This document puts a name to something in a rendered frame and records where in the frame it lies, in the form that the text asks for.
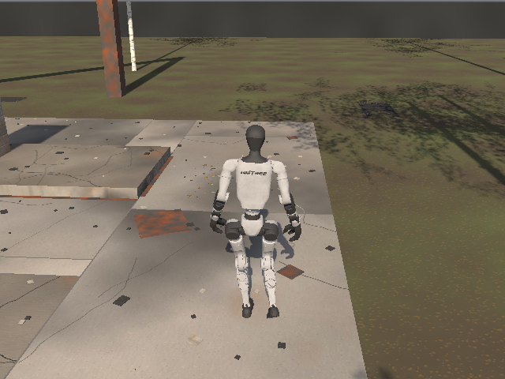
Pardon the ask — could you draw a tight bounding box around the robot left forearm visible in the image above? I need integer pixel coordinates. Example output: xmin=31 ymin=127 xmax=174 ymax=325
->
xmin=211 ymin=190 xmax=225 ymax=221

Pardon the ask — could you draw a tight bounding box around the robot right hand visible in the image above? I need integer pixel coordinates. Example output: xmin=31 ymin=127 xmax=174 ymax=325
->
xmin=283 ymin=224 xmax=301 ymax=242

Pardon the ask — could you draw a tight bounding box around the humanoid robot torso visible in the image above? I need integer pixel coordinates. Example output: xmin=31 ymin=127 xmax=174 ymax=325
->
xmin=236 ymin=155 xmax=273 ymax=237

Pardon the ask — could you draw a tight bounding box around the robot right upper arm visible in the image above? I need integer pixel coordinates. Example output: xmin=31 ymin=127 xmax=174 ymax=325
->
xmin=271 ymin=160 xmax=292 ymax=205

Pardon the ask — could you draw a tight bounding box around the robot left hand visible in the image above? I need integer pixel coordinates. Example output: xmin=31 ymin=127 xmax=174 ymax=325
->
xmin=210 ymin=218 xmax=226 ymax=234

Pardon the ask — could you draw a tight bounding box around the robot right forearm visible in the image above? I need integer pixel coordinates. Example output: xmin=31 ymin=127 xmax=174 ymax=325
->
xmin=284 ymin=193 xmax=300 ymax=227

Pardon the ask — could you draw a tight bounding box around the robot right thigh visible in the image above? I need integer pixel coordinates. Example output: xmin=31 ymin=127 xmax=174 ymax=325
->
xmin=260 ymin=220 xmax=279 ymax=270

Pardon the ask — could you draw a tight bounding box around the robot left upper arm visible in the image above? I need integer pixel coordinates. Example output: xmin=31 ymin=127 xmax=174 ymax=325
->
xmin=216 ymin=159 xmax=238 ymax=202

